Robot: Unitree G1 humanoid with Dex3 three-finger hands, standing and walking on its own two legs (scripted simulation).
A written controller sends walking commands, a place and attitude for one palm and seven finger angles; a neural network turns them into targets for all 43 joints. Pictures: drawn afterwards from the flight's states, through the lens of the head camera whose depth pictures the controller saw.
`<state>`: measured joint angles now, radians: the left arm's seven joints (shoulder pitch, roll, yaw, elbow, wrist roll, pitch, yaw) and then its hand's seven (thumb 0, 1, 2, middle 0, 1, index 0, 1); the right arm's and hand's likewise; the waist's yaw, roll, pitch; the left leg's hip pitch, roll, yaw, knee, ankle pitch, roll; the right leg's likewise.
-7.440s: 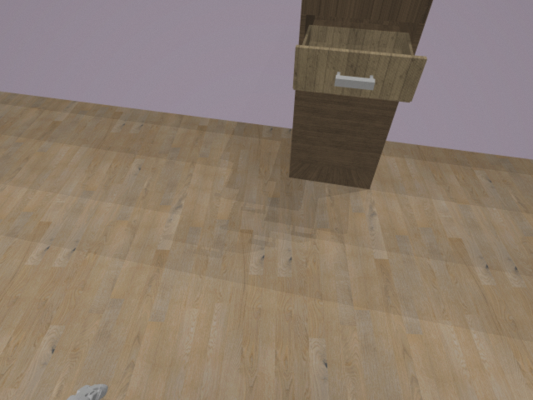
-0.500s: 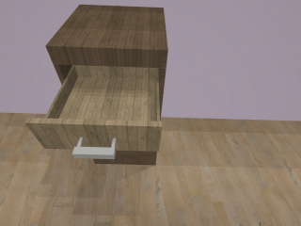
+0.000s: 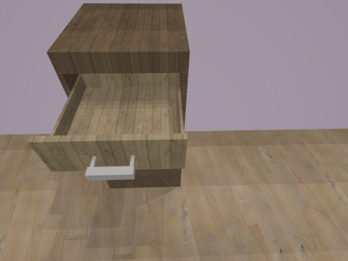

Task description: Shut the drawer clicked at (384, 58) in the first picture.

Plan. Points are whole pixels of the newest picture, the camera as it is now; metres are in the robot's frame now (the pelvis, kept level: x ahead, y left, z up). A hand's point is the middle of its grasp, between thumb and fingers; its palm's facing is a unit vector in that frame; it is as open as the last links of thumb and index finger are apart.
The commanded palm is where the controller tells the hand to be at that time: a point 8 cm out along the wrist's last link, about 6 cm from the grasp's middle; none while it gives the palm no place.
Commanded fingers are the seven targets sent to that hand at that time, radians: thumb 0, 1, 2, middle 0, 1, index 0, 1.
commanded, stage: look again from close up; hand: left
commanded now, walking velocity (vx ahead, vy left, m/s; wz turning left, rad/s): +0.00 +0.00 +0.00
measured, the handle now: (112, 166) +0.35 +0.18 +0.00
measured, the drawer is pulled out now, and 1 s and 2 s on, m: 0.29 0.29 0.29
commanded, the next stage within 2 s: shuffle to correct the standing spot in 0.30 s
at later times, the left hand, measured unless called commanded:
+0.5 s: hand out of the picture -0.03 +0.17 -0.17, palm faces +0.00 -0.98 -0.18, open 7.3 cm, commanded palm none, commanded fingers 0.00 0.90 0.90 -0.20 -0.30 -0.20 -0.30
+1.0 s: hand out of the picture +0.02 +0.13 -0.18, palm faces +0.07 -0.99 -0.14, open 7.3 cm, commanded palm none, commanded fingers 0.00 0.90 0.90 -0.20 -0.30 -0.20 -0.30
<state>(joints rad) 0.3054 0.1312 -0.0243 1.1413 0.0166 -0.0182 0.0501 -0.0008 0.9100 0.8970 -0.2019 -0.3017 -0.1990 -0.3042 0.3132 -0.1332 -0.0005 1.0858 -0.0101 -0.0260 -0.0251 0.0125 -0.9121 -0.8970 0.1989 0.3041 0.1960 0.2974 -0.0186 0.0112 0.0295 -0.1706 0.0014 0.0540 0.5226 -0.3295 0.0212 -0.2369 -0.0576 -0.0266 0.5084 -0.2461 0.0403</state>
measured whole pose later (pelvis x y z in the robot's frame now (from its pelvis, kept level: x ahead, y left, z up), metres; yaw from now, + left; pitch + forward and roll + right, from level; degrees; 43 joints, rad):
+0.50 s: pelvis -0.02 +0.00 +0.00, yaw +0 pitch -2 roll +0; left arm 0.34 0.15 -0.02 1.09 0.02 -0.01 0.04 0.00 0.91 0.90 -0.20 -0.30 -0.20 -0.30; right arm 0.34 -0.14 0.01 1.11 -0.01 -0.01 0.00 0.01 -0.91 -0.90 0.20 0.30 0.20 0.30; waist -0.01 -0.01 0.02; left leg -0.16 -0.01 0.05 0.48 -0.29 0.03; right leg -0.23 -0.07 -0.03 0.48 -0.22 0.03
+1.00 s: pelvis +0.05 -0.01 -0.01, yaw +2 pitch -1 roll -1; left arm 0.35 0.10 -0.01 1.12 0.01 -0.04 0.04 0.00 0.91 0.90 -0.20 -0.30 -0.20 -0.30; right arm 0.30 -0.11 0.00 1.14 -0.01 -0.03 -0.04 0.01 -0.91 -0.90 0.20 0.30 0.19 0.30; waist -0.01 0.00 0.03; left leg -0.12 0.02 0.01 0.56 -0.43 0.00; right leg -0.20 -0.04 -0.06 0.60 -0.36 0.02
